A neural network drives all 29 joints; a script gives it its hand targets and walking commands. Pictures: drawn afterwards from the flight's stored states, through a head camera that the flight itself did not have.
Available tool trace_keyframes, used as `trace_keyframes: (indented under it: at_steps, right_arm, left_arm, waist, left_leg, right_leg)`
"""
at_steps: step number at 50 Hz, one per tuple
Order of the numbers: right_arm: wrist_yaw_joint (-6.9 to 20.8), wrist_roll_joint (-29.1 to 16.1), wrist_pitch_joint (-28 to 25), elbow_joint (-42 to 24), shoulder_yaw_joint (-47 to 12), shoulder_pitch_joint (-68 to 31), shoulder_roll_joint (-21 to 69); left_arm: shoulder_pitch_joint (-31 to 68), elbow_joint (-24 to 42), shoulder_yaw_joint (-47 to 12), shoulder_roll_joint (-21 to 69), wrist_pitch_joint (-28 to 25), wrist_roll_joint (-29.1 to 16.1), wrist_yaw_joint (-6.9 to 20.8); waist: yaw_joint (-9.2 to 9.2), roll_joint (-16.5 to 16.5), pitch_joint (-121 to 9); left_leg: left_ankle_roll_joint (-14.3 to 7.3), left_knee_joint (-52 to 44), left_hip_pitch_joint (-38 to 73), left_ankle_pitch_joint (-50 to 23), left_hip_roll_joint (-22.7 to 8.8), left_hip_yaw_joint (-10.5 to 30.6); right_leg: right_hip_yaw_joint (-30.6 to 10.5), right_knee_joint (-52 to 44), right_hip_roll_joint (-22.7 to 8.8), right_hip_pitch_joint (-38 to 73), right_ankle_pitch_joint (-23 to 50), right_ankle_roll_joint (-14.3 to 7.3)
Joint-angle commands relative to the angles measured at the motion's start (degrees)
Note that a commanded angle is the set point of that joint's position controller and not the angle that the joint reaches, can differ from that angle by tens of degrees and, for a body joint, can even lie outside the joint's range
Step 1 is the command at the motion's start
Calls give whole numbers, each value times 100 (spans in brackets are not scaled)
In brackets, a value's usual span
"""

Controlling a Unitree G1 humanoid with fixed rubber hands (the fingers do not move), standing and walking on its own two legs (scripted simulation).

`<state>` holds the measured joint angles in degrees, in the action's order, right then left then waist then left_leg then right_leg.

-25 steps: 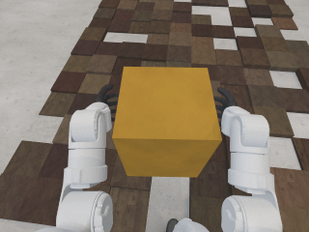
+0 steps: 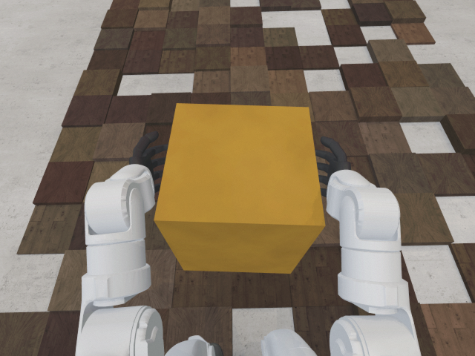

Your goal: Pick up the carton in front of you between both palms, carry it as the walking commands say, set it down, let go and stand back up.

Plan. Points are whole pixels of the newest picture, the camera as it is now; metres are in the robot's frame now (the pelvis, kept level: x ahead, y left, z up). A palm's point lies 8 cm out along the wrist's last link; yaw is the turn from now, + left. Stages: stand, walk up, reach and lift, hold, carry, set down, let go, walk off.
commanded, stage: carry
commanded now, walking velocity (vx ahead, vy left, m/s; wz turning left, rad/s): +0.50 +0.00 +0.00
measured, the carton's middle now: (239, 197) +0.37 -0.02 +0.00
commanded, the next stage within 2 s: none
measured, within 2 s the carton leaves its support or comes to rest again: neither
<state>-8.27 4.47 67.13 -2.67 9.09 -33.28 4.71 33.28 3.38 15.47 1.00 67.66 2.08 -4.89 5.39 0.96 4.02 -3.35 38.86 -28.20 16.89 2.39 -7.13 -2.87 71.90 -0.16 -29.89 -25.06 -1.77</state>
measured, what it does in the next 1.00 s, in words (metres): walks ahead: right foot 0.05 m lower, then left foot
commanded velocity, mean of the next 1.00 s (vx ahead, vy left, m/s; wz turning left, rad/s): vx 0.50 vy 0.00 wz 0.00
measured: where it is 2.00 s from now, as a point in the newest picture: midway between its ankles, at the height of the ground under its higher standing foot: (232, 125)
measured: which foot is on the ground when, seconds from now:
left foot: down 0.00-0.24, up 0.26-0.68, down 0.70-1.00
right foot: up 0.00-0.24, down 0.26-0.68, up 0.70-1.00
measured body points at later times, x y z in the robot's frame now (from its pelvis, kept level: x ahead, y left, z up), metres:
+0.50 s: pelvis +0.32 -0.06 -0.02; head +0.39 -0.07 +0.42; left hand +0.69 +0.12 +0.09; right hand +0.72 -0.18 +0.09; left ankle +0.35 +0.08 -0.66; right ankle +0.30 -0.11 -0.76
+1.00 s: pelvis +0.63 -0.02 +0.00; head +0.72 -0.02 +0.44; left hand +1.04 +0.09 +0.11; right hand +1.01 -0.21 +0.12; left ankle +0.61 +0.04 -0.75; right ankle +0.71 -0.17 -0.69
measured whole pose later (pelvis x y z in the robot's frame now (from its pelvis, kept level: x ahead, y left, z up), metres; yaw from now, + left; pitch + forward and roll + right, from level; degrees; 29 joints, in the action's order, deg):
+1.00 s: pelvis +0.63 -0.02 +0.00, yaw -1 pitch +6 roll -2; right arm -8.6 1.9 73.4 -7.7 15.5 -41.3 2.5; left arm 42.5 8.4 15.9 3.6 74.3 5.7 -7.0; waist 5.4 -0.6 5.1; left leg -5.2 25.1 -16.8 14.5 1.4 -4.5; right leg 0.2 49.2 -0.9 -37.8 -17.8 -0.4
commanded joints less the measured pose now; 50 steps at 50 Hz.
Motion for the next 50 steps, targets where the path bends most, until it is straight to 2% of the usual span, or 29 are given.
trace_keyframes:
  at_steps: [1, 4, 6, 9, 11, 12, 13, 14, 15, 16, 17, 18, 19, 21, 26, 29, 30, 32, 33, 34, 35, 36, 37, 38, 39, 41, 43, 46, 50]
  right_arm:
    - [1415, -3082, -196, -1417, -4609, -4813, 6156]
    - [1502, -3367, -129, -1513, -4587, -5044, 6004]
    - [1558, -3396, -48, -1186, -4484, -4839, 5867]
    - [1609, -3249, 57, -478, -4262, -4474, 5688]
    - [1610, -3088, 141, -40, -4145, -4326, 5658]
    - [1604, -2999, 180, 95, -4018, -4342, 5582]
    - [1586, -2895, 223, 274, -3798, -4406, 5450]
    - [1556, -2798, 341, 583, -3591, -4334, 5353]
    - [1501, -2694, 423, 715, -3391, -4307, 5352]
    - [1453, -2615, 446, 519, -3328, -4480, 5327]
    - [1404, -2615, 452, 304, -3307, -4806, 5438]
    - [1351, -2660, 446, 29, -3318, -5126, 5593]
    - [1288, -2666, 424, -233, -3342, -5349, 5721]
    - [1132, -2631, 415, -658, -3313, -5594, 5771]
    - [842, -2257, 484, -1222, -3213, -5283, 5222]
    - [832, -2024, 590, -1076, -3207, -4973, 4890]
    - [857, -1969, 623, -955, -3217, -4885, 4814]
    - [953, -1955, 684, -706, -3279, -4832, 4761]
    - [1017, -1992, 703, -539, -3295, -4792, 4795]
    - [1087, -2051, 705, -412, -3298, -4749, 4854]
    - [1166, -2121, 709, -330, -3278, -4753, 4874]
    - [1212, -2065, 683, -94, -3159, -4747, 4740]
    - [1264, -2170, 653, 39, -3202, -4636, 5029]
    - [1323, -2286, 609, -221, -3274, -4842, 5194]
    - [1379, -2488, 584, -456, -3373, -5177, 5487]
    - [1453, -2856, 549, -959, -3537, -5734, 5880]
    - [1493, -3116, 523, -1268, -3649, -5974, 6034]
    - [1520, -3237, 511, -1516, -3735, -5953, 5890]
    - [1544, -3204, 556, -1486, -3753, -5718, 5496]
  left_arm:
    - [3841, 690, -4109, 5745, -110, -1925, 1132]
    - [3748, 890, -3948, 5392, -105, -1625, 930]
    - [3628, 844, -3829, 5102, -52, -1430, 841]
    - [3625, 611, -3740, 4834, 92, -1305, 855]
    - [3573, 247, -3729, 4784, 195, -1352, 945]
    - [3508, 40, -3706, 4785, 249, -1410, 1001]
    - [3574, -171, -3659, 4858, 308, -1480, 1057]
    - [3736, -486, -3603, 4703, 374, -1551, 1067]
    - [3929, -582, -3566, 4679, 387, -1640, 1077]
    - [4159, -428, -3684, 5052, 387, -1916, 1121]
    - [4638, -107, -3782, 5370, 392, -2174, 1163]
    - [5220, 297, -3941, 5634, 381, -2397, 1179]
    - [5584, 595, -4036, 5876, 398, -2615, 1184]
    - [6036, 1079, -4144, 6068, 430, -2912, 1162]
    - [5801, 1517, -4112, 5823, 567, -3002, 1075]
    - [5401, 1225, -4130, 5564, 658, -2825, 1074]
    - [5264, 1062, -4142, 5505, 673, -2764, 1088]
    - [5115, 721, -4147, 5469, 680, -2668, 1121]
    - [5092, 547, -4152, 5505, 685, -2634, 1139]
    - [5107, 400, -4160, 5553, 684, -2580, 1158]
    - [5141, 284, -4185, 5592, 685, -2510, 1182]
    - [5118, 95, -4134, 5827, 715, -2541, 1207]
    - [5210, 86, -4116, 5745, 697, -2479, 1202]
    - [5376, 140, -4100, 5933, 644, -2483, 1184]
    - [5492, 247, -4046, 5997, 591, -2430, 1146]
    - [5462, 439, -3924, 6061, 520, -2258, 1009]
    - [5287, 616, -3865, 6017, 462, -2074, 868]
    - [5009, 788, -3818, 5749, 393, -1782, 700]
    - [4945, 934, -3878, 5329, 425, -1608, 600]
  waist:
    - [153, -191, -3332]
    - [104, -574, -3221]
    - [9, -790, -3073]
    - [-129, -801, -2885]
    - [-677, -386, -3123]
    - [-971, 45, -3136]
    - [-962, 424, -2922]
    - [-475, 1264, -3104]
    - [-767, 1600, -3744]
    - [-772, 1129, -3497]
    - [-662, 523, -3256]
    - [-682, 636, -3296]
    - [-692, 424, -3307]
    - [-754, 298, -3367]
    - [-958, 538, -3591]
    - [-1019, 519, -3420]
    - [-1044, 553, -3342]
    - [-898, 756, -3275]
    - [-601, 851, -3490]
    - [-249, 689, -3823]
    - [-98, -36, -4178]
    - [-101, -1717, -4968]
    - [29, -1698, -5011]
    - [24, -1379, -4510]
    - [25, -713, -4093]
    - [-78, -497, -3877]
    - [-111, -584, -3949]
    - [-93, -617, -3918]
    - [-49, -931, -3753]
  left_leg:
    - [-828, -1105, 4096, -2399, -1597, 2510]
    - [-849, -1304, 3512, -2407, -1464, 1951]
    - [-596, -1334, 2990, -2291, -1248, 1400]
    - [-350, -1021, 2485, -2237, -1139, 913]
    - [-91, 461, 2017, -2782, -784, 336]
    - [34, 1485, 1321, -2007, -534, 149]
    - [96, 2422, 66, 1000, -257, 393]
    - [220, 3315, -910, 1908, -217, 670]
    - [297, 4166, -1582, 1714, -136, 706]
    - [264, 4246, -1927, 1443, -342, 760]
    - [249, 4132, -1801, 1161, -398, 790]
    - [237, 4086, -1769, 1174, -445, 710]
    - [205, 3890, -1741, 1098, -564, 737]
    - [147, 3613, -1738, 843, -576, 643]
    - [64, 2771, -2528, 78, -494, 401]
    - [39, 1102, -1904, -706, -293, 202]
    - [10, 446, -1456, -969, -122, -77]
    - [-108, -494, -220, -1340, 280, -514]
    - [-210, -915, 732, -1754, 326, -546]
    - [-287, -1266, 2021, -2175, 91, -378]
    - [-432, -823, 3508, -3261, -1054, 1045]
    - [-1605, -873, 5278, -4056, -2583, 3746]
    - [-1758, -1113, 5443, -3459, -2322, 4165]
    - [-1620, -1100, 5214, -3285, -2127, 3616]
    - [-1369, -1116, 4836, -3360, -1950, 3136]
    - [-1002, -1291, 4315, -3256, -1704, 2624]
    - [-920, -1395, 4349, -3288, -1691, 2463]
    - [-1040, -1466, 4328, -3664, -1694, 2131]
    - [-815, -1369, 4149, -4346, -1424, 1431]
  right_leg:
    - [-171, -792, -218, -1693, 115, -54]
    - [93, -2363, -139, -924, 1059, 45]
    - [261, -3469, -79, -129, 2160, 96]
    - [608, -4483, -101, 1016, 3405, 14]
    - [1112, -5006, 14, 2668, 4105, 5]
    - [1340, -4967, -14, 3561, 3783, 104]
    - [467, -4428, -718, 4268, 4287, 170]
    - [-1239, -3757, -1789, 5005, 6137, -105]
    - [-2686, -4387, -2466, 5284, 3822, -1100]
    - [-2813, -4882, -2278, 4828, 2110, -1255]
    - [-2502, -5139, -1972, 4240, 1862, -1073]
    - [-2381, -5016, -2063, 4086, 2754, -1082]
    - [-2049, -4986, -1991, 3898, 3023, -1082]
    - [-1490, -5003, -1715, 3785, 2939, -1020]
    - [-775, -4535, -1370, 4639, 4438, -1096]
    - [-248, -4374, -1046, 4399, 5046, -919]
    - [16, -4369, -898, 4240, 5326, -819]
    - [358, -4004, -785, 3894, 6545, -590]
    - [543, -3400, -782, 3674, 6899, -402]
    - [798, -2551, -717, 3081, 6259, -210]
    - [709, -1632, -566, 1819, 3660, -40]
    - [486, 73, 438, -134, -392, 151]
    - [60, 779, 521, -693, -684, 38]
    - [12, 917, 308, -1189, -524, -37]
    - [30, 580, 117, -1385, -200, -55]
    - [37, -110, -51, -1183, 229, -32]
    - [98, -606, -67, -1100, 256, 24]
    - [302, -1695, -34, -1046, 46, 138]
    - [596, -2808, 35, -687, 1341, 158]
